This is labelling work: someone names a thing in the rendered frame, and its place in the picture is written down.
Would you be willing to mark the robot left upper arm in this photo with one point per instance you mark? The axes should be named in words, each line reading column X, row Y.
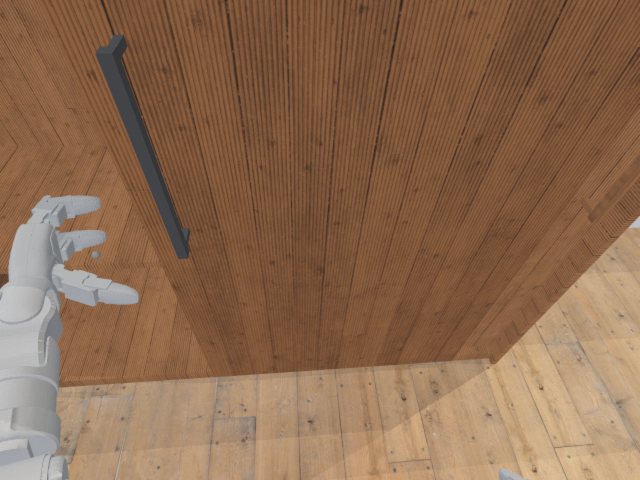
column 43, row 467

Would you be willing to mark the robot left forearm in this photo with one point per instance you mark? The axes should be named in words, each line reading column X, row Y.
column 30, row 327

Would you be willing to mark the left robot hand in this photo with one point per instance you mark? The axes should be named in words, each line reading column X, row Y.
column 37, row 248

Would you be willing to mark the handle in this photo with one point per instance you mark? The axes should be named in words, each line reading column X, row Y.
column 623, row 184
column 109, row 58

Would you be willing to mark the wardrobe door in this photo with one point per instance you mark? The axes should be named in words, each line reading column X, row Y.
column 564, row 235
column 361, row 179

